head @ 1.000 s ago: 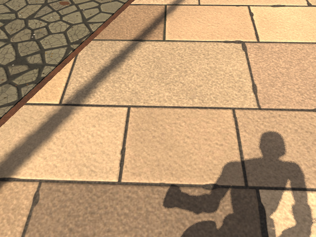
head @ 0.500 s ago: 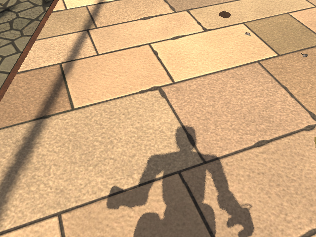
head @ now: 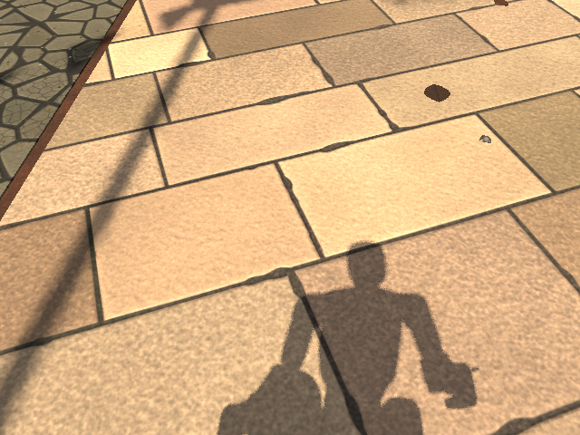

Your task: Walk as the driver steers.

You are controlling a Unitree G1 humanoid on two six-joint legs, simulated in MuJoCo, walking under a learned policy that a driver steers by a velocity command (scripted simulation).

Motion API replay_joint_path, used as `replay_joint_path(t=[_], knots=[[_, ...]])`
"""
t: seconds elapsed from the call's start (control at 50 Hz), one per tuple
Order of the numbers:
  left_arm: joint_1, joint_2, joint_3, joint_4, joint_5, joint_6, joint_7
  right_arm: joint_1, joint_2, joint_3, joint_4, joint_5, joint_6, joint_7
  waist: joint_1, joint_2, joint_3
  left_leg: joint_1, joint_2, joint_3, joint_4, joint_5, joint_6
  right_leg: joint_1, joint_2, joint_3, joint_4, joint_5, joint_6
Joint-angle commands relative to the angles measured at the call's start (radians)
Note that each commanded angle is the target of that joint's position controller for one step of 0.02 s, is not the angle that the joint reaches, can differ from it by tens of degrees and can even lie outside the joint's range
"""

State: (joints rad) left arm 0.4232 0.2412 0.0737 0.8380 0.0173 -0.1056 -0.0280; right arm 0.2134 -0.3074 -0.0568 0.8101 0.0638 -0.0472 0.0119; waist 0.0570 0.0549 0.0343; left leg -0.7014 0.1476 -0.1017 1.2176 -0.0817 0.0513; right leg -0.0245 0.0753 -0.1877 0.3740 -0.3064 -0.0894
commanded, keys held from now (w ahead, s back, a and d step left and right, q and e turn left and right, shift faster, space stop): w+q+shift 0.42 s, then e+shift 0.58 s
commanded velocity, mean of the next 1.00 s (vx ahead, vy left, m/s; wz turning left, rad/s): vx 0.64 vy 0.00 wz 0.17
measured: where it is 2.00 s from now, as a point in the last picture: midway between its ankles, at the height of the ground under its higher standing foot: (273, 322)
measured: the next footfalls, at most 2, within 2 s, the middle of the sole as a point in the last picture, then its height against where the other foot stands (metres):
left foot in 0.24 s outside the picture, level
right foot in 0.64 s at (315, 324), level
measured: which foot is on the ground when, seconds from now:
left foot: up 0.00-0.22, down 0.24-0.62, up 0.64-1.00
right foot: down 0.00-0.24, up 0.26-0.62, down 0.64-1.00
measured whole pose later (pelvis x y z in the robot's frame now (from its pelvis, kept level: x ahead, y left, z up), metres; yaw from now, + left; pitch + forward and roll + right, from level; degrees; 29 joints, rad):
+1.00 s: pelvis +0.72 +0.06 +0.00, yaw +9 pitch +3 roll +2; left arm 0.27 0.30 0.08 0.67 -0.03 0.03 0.04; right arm 0.02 -0.27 -0.04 0.64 -0.01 -0.01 -0.04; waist 0.05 0.01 0.06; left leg -0.61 -0.07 -0.22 0.82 -0.26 -0.08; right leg -0.36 0.19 0.26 0.44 -0.08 -0.07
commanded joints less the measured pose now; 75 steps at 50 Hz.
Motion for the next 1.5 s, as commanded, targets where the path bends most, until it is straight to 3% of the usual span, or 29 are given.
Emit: replay_joint_path(t=[0.02, 0.1, 0.16, 0.22, 0.24, 0.26, 0.28, 0.32, 0.38, 0.42, 0.48, 0.54, 0.58, 0.62, 0.64, 0.66, 0.68, 0.74, 0.82, 0.9, 1.0, 1.12, 1.16, 1.18, 1.2, 1.22, 1.26, 1.44, 1.5], knots=[[-0.138, 0.071, 0.009, -0.075, 0.013, -0.032, 0.021, -0.004, -0.013, -0.002, -0.037, -0.004, 0.01, 0.009, -0.06, -0.084, 0.121, -0.016, 0.004, 0.01, -0.112, 0.17, -0.004, -0.172, -0.207, 0.05, -0.268, 0.358, 0.061], [-0.077, 0.122, 0.009, -0.054, 0.011, -0.023, 0.056, -0.12, -0.017, 0.002, -0.09, -0.017, -0.014, 0.045, -0.034, -0.044, 0.142, -0.043, -0.062, 0.149, -0.346, 0.298, 0.022, -0.025, -0.221, -0.056, -0.277, 0.638, 0.111], [-0.063, 0.205, 0.019, -0.056, 0.014, 0.006, 0.088, -0.103, -0.052, -0.015, -0.125, -0.007, -0.023, 0.073, -0.084, -0.108, 0.053, 0.145, -0.176, 0.314, -0.457, 0.256, 0.063, 0.088, -0.236, -0.102, -0.095, 1.259, 0.157], [-0.24, 0.283, 0.042, -0.11, -0.008, 0.029, 0.099, 0.373, -0.197, -0.087, -0.027, -0.005, 0.042, 0.051, -0.361, -0.204, -0.127, 0.668, -0.206, 0.253, -0.39, 0.055, 0.141, -0.041, -0.297, -0.05, 0.441, 1.632, 0.124], [-0.378, 0.247, 0.034, -0.134, -0.042, 0.013, 0.067, 0.614, -0.203, -0.096, 0.047, -0.012, 0.059, 0.026, -0.482, -0.056, -0.145, 0.905, -0.12, 0.122, -0.554, 0.183, 0.217, -0.23, -0.17, -0.057, 0.945, 1.016, 0.117], [-0.425, -0.003, -0.029, -0.187, -0.028, -0.033, 0.024, 0.561, -0.131, -0.065, 0.087, -0.057, 0.051, 0.032, -0.346, 0.356, 0.013, 0.933, -0.174, 0.015, -0.548, 0.227, 0.251, -0.634, 0.081, 0.046, 1.436, -0.256, 0.113], [-0.221, -0.068, -0.062, -0.255, -0.052, -0.07, 0.005, 0.333, -0.098, -0.028, -0.011, -0.087, 0.005, 0.036, -0.111, 0.347, -0.132, 0.963, -0.027, -0.506, -0.684, -0.198, 0.41, -0.876, 0.056, 0.304, 1.528, -0.318, 0.075], [-0.314, 0.069, -0.045, -0.297, -0.056, -0.102, -0.012, 0.237, -0.052, -0.027, -0.084, -0.073, -0.028, 0.043, -0.073, -0.105, -0.046, 0.72, 0.067, -0.731, -1.019, -0.663, 0.359, -0.857, -0.022, 0.34, 1.245, -0.125, -0.015], [-0.253, 0.112, -0.033, -0.264, -0.012, -0.045, 0.02, 0.053, -0.089, -0.029, -0.16, -0.067, -0.055, 0.021, 0.036, -0.196, 0.046, 0.316, -0.034, -0.573, -1.024, -0.481, 0.321, -0.651, -0.121, 0.359, 0.96, -0.011, 0.074], [-0.325, 0.126, -0.03, -0.287, -0.001, -0.028, 0.046, 0.068, -0.08, -0.028, -0.161, -0.055, -0.058, -0.004, 0.005, -0.164, 0.069, 0.202, -0.101, -0.428, -1.027, -0.319, 0.305, -0.567, -0.148, 0.324, 0.721, 0.061, 0.13], [-0.504, 0.017, -0.067, -0.338, 0.022, -0.029, 0.037, 0.161, -0.056, -0.024, -0.1, -0.032, -0.034, -0.043, -0.122, -0.075, 0.051, 0.176, -0.201, -0.127, -0.924, 0.052, 0.195, -0.394, -0.115, 0.182, 0.312, 0.449, 0.157], [-0.538, 0.036, -0.05, -0.342, -0.001, -0.033, 0.018, 0.291, -0.041, -0.019, -0.04, -0.039, -0.012, -0.033, -0.216, 0.028, -0.02, 0.407, -0.153, -0.123, -0.845, 0.108, 0.142, -0.394, -0.062, 0.157, 0.133, 0.609, 0.131], [-0.526, 0.068, -0.029, -0.336, -0.007, -0.037, 0.007, 0.289, -0.042, -0.02, -0.026, -0.053, 0.0, -0.033, -0.196, 0.052, -0.047, 0.556, -0.117, -0.127, -0.757, 0.231, 0.111, -0.407, -0.04, 0.155, 0.078, 0.542, 0.079], [-0.289, 0.123, 0.003, -0.257, -0.014, -0.042, -0.001, 0.187, -0.075, -0.031, -0.055, -0.074, 0.0, -0.037, -0.051, 0.07, -0.149, 0.628, -0.114, -0.071, -0.541, 0.53, 0.051, -0.232, -0.011, 0.153, 0.062, 0.548, 0.022], [-0.084, 0.162, 0.013, -0.204, -0.012, -0.043, -0.009, 0.111, -0.056, -0.026, -0.097, -0.091, -0.004, -0.038, 0.05, 0.03, -0.256, 0.532, -0.143, -0.02, -0.267, 0.393, 0.004, -0.013, -0.103, 0.258, 0.115, 0.749, -0.009], [-0.091, 0.246, 0.018, -0.212, 0.011, -0.038, -0.017, 0.3, 0.043, -0.002, -0.116, -0.105, -0.009, -0.031, -0.079, -0.316, -0.392, 0.213, -0.276, 0.043, 0.156, -0.458, -0.092, 0.319, -0.364, 0.682, 0.178, 1.077, -0.201], [-0.081, 0.241, 0.026, -0.205, -0.005, -0.03, -0.025, 0.39, -0.009, 0.014, -0.099, -0.074, -0.013, -0.016, -0.061, -0.347, -0.517, 0.024, -0.271, -0.05, 0.317, -0.533, -0.108, 0.48, -0.462, 0.998, 0.082, 0.794, -0.317], [-0.23, 0.179, 0.014, -0.273, -0.025, 0.025, 0.002, -0.002, -0.09, -0.009, -0.204, -0.085, 0.0, -0.03, -0.016, 0.005, -0.235, -0.033, -0.194, -0.038, 0.206, -0.359, -0.094, 0.081, -0.288, 0.774, -0.004, 0.425, -0.187], [-0.239, 0.169, 0.019, -0.257, -0.025, 0.051, 0.016, 0.011, -0.037, 0.0, -0.21, -0.087, 0.02, -0.05, -0.094, -0.1, -0.165, 0.094, -0.186, -0.028, -0.118, -0.349, -0.1, -0.14, -0.172, 0.65, -0.04, 0.585, -0.138], [-0.214, 0.241, 0.048, -0.254, -0.041, 0.094, 0.051, -0.049, -0.049, -0.006, -0.207, -0.086, 0.031, -0.058, -0.091, -0.114, -0.221, 0.14, -0.227, -0.049, -0.289, -0.235, -0.132, -0.185, -0.157, 0.682, -0.026, 0.517, -0.112], [-0.195, 0.227, 0.053, -0.261, -0.047, 0.142, 0.082, -0.176, -0.055, -0.013, -0.222, -0.072, 0.023, -0.05, -0.045, -0.19, -0.143, 0.16, -0.249, -0.086, -0.451, -0.139, -0.132, -0.217, -0.101, 0.741, -0.048, 0.162, -0.058], [-0.208, 0.219, 0.063, -0.294, -0.046, 0.157, 0.08, -0.19, -0.085, -0.033, -0.21, -0.058, -0.021, -0.029, -0.04, -0.234, -0.123, 0.344, -0.242, -0.099, -0.754, -0.114, -0.107, -0.159, -0.081, 0.846, 0.031, 0.254, -0.042], [-0.176, 0.157, 0.043, -0.298, -0.055, 0.162, 0.071, -0.153, -0.107, -0.044, -0.192, -0.063, -0.02, -0.03, -0.035, -0.106, -0.177, 0.589, -0.08, -0.151, -0.913, 0.076, -0.035, -0.267, 0.013, 0.756, 0.205, -0.117, 0.014], [-0.115, 0.121, 0.029, -0.3, -0.047, 0.163, 0.067, -0.183, -0.158, -0.049, -0.222, -0.085, -0.002, -0.039, 0.008, 0.096, -0.203, 0.712, 0.122, -0.337, -0.875, 0.254, 0.08, -0.432, 0.119, 0.574, 0.406, -0.345, 0.058], [-0.112, 0.214, 0.053, -0.32, -0.05, 0.152, 0.056, -0.149, -0.143, -0.052, -0.215, -0.118, 0.005, -0.034, 0.004, 0.214, -0.2, 0.659, 0.247, -0.478, -0.896, 0.284, 0.195, -0.532, 0.1, 0.483, 0.614, -0.366, 0.103], [-0.121, 0.289, 0.072, -0.299, -0.044, 0.15, 0.051, -0.173, -0.099, -0.045, -0.23, -0.104, 0.006, -0.036, -0.008, 0.135, -0.154, 0.622, 0.219, -0.415, -0.9, 0.224, 0.199, -0.561, 0.037, 0.446, 0.715, -0.278, 0.144], [-0.11, 0.273, 0.075, -0.261, -0.042, 0.171, 0.058, -0.208, -0.063, -0.032, -0.244, -0.081, 0.022, -0.05, -0.01, 0.036, -0.102, 0.577, 0.102, -0.234, -0.883, 0.059, 0.126, -0.59, -0.004, 0.396, 0.83, -0.147, 0.171], [-0.195, 0.087, -0.01, -0.269, -0.003, 0.144, 0.063, -0.134, -0.079, -0.012, -0.184, -0.069, 0.041, -0.016, -0.058, 0.097, -0.144, 0.549, 0.026, -0.091, -0.87, 0.276, 0.176, -0.374, -0.08, 0.248, 0.459, -0.134, 0.195], [-0.225, 0.14, 0.007, -0.257, -0.017, 0.142, 0.062, -0.068, -0.169, -0.04, -0.162, -0.045, 0.048, -0.002, -0.085, 0.154, -0.101, 0.547, 0.037, -0.19, -0.858, 0.214, 0.182, -0.311, -0.025, 0.214, 0.26, -0.076, 0.185]])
